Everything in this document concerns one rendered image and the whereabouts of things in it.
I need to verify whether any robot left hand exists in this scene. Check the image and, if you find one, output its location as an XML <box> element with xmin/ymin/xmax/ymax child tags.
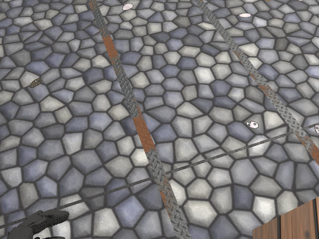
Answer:
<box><xmin>7</xmin><ymin>210</ymin><xmax>70</xmax><ymax>239</ymax></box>

